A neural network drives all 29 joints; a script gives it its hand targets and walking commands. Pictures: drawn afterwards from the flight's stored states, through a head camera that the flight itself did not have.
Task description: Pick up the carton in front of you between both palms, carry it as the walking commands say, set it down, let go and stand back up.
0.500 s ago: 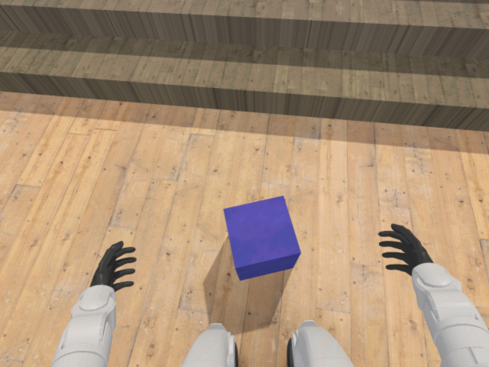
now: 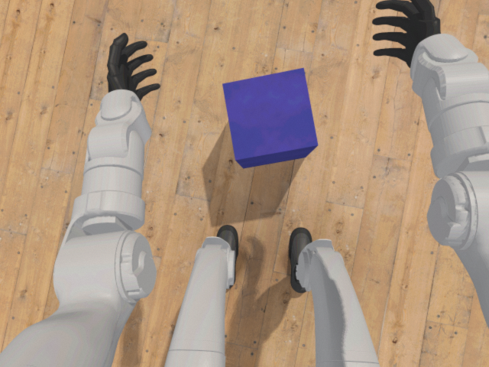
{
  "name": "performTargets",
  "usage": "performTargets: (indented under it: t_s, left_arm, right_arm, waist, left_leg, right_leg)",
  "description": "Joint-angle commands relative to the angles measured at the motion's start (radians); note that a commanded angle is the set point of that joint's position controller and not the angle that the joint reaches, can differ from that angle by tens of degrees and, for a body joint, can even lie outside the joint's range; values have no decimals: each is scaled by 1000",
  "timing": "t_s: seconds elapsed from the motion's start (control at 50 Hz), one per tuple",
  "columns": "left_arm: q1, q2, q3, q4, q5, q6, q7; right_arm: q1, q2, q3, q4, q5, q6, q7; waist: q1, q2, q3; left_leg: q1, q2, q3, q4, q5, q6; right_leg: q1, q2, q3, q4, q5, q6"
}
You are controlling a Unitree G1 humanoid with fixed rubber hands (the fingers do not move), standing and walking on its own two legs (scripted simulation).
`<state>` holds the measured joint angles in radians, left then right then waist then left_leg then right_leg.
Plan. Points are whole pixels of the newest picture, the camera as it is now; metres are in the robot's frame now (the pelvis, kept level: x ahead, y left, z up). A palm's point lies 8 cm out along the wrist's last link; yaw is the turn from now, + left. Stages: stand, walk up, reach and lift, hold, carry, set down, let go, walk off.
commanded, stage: reach and lift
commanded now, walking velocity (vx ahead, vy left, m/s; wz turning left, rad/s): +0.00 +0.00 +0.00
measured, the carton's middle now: (269, 125) +0.55 +0.01 -0.53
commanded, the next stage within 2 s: none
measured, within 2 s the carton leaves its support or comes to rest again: leaves its support in 1.94 s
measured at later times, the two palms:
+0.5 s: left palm (173, 106) +0.51 +0.20 -0.23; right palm (366, 75) +0.57 -0.17 -0.23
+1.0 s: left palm (197, 128) +0.51 +0.20 -0.43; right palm (337, 105) +0.57 -0.16 -0.43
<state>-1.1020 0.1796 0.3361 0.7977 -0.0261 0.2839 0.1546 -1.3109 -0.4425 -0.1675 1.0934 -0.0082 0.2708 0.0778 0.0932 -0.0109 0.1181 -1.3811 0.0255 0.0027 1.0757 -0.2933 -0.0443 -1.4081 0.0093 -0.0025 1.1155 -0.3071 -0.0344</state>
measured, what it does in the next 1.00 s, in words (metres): lowers itself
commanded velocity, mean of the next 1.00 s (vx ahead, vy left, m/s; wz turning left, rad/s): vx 0.00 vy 0.00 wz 0.00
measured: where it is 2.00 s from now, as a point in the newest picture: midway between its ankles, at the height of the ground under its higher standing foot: (261, 269)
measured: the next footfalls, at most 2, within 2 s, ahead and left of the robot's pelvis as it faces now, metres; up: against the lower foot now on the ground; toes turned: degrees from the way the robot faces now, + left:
none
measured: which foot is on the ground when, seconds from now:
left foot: down 0.00-1.00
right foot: down 0.00-1.00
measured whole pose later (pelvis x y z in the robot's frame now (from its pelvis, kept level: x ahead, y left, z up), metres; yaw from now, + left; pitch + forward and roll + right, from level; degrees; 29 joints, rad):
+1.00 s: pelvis -0.03 +0.01 -0.26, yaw +3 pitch +38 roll +5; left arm -1.51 0.23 0.28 1.07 -0.15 0.12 0.18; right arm -1.72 -0.55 0.05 1.32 0.18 0.12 -0.01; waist 0.08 0.03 0.41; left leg -2.19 -0.03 0.01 2.07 -0.54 -0.07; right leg -2.24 0.01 0.05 2.13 -0.54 -0.02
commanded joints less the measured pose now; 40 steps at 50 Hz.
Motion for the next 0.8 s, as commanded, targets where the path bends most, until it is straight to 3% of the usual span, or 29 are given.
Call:
performTargets:
  t_s: [0.0,0.02,0.1,0.14,0.16,0.18,0.22,0.26,0.3,0.32,0.38,0.4,0.5,0.54,0.56,0.58,0.62,0.64,0.68,0.7,0.74,0.78]
  left_arm:
    - [-266,100,53,-112,30,-48,-3]
    - [-286,99,60,-116,37,-56,-5]
    - [-298,76,106,-163,68,-87,-20]
    - [-267,54,130,-140,86,-90,-29]
    - [-243,41,143,-159,103,-96,-36]
    - [-223,23,146,-152,109,-104,-40]
    - [-183,-5,182,-149,142,-124,-49]
    - [-155,-37,190,-134,153,-140,-59]
    - [-130,-38,212,-112,173,-162,-64]
    - [-126,-46,218,-97,172,-172,-66]
    - [-147,-49,204,-96,169,-198,-62]
    - [-150,-46,198,-103,159,-206,-55]
    - [-232,23,92,-111,62,-212,-14]
    - [-268,42,49,-78,10,-205,2]
    - [-296,68,38,-94,-8,-201,12]
    - [-318,77,7,-104,-36,-195,21]
    - [-374,101,-29,-89,-84,-178,39]
    - [-395,116,-42,-98,-114,-168,46]
    - [-433,127,-69,-83,-142,-152,59]
    - [-451,134,-74,-69,-158,-144,62]
    - [-487,153,-77,-8,-168,-136,63]
    - [-526,150,-71,55,-156,-134,59]
  right_arm:
    - [-346,-127,-32,-78,-21,-42,2]
    - [-368,-133,-48,-72,-30,-49,3]
    - [-420,-111,-77,-101,-64,-76,3]
    - [-395,-85,-86,-79,-88,-77,5]
    - [-383,-68,-99,-96,-103,-82,6]
    - [-373,-44,-102,-102,-112,-87,9]
    - [-332,-4,-125,-97,-138,-100,11]
    - [-288,19,-153,-92,-166,-115,7]
    - [-241,42,-171,-84,-182,-128,-7]
    - [-209,51,-183,-65,-198,-135,-11]
    - [-211,46,-193,-94,-177,-159,-33]
    - [-206,42,-174,-104,-163,-167,-41]
    - [-295,-63,-79,-121,-56,-183,-76]
    - [-348,-92,-19,-113,-6,-183,-85]
    - [-378,-112,12,-122,22,-179,-88]
    - [-419,-130,37,-154,49,-178,-91]
    - [-477,-166,87,-151,105,-172,-98]
    - [-498,-187,114,-134,121,-164,-100]
    - [-549,-198,148,-119,159,-151,-102]
    - [-576,-206,170,-109,171,-145,-103]
    - [-616,-222,195,-60,185,-134,-101]
    - [-630,-209,202,6,188,-129,-94]
  waist:
    - [28,-86,-1045]
    - [14,-94,-1097]
    - [38,-119,-1190]
    - [26,-151,-1190]
    - [41,-140,-1166]
    - [25,-157,-1158]
    - [41,-158,-1113]
    - [12,-161,-1110]
    - [12,-144,-1070]
    - [-12,-160,-1023]
    - [-16,-85,-1017]
    - [-6,-76,-1031]
    - [-15,-66,-1205]
    - [-18,-102,-1243]
    - [3,-104,-1283]
    - [-6,-102,-1330]
    - [6,-128,-1381]
    - [4,-167,-1383]
    - [16,-164,-1340]
    - [21,-200,-1345]
    - [27,-210,-1257]
    - [23,-181,-1131]
  left_leg:
    - [291,-92,81,-75,123,-12]
    - [296,-94,83,-68,141,-14]
    - [250,-105,91,-66,228,-13]
    - [181,-110,96,-66,247,-12]
    - [149,-113,101,-63,257,-15]
    - [116,-112,99,-57,267,-14]
    - [54,-112,98,-38,298,-17]
    - [-10,-112,94,-3,304,-25]
    - [-95,-110,95,58,287,-34]
    - [-127,-107,80,75,278,-35]
    - [-158,-102,76,190,272,-46]
    - [-164,-104,78,227,292,-49]
    - [-137,-103,69,425,329,-45]
    - [-128,-99,66,494,317,-37]
    - [-107,-101,73,532,318,-35]
    - [-76,-100,70,562,322,-30]
    - [-49,-99,82,624,272,-22]
    - [-71,-99,85,644,229,-18]
    - [-120,-95,92,675,161,-14]
    - [-141,-92,96,696,124,-12]
    - [-175,-84,93,722,61,-9]
    - [-207,-77,92,750,0,-11]
  right_leg:
    - [626,49,44,-107,182,42]
    - [637,54,40,-97,211,42]
    - [688,55,47,-73,345,43]
    - [728,53,52,-56,426,42]
    - [715,52,58,-50,447,40]
    - [710,54,54,-32,483,41]
    - [665,47,66,-11,550,40]
    - [625,46,68,31,596,40]
    - [541,40,87,80,614,39]
    - [477,40,80,101,601,38]
    - [278,47,75,189,492,34]
    - [227,51,75,217,471,34]
    - [87,64,49,416,380,49]
    - [63,59,29,493,341,58]
    - [65,54,34,525,334,58]
    - [55,53,23,561,316,63]
    - [67,43,18,615,260,61]
    - [84,35,11,637,223,62]
    - [75,28,14,676,175,56]
    - [105,19,15,697,153,56]
    - [37,9,10,726,71,53]
    - [-44,4,17,738,-5,49]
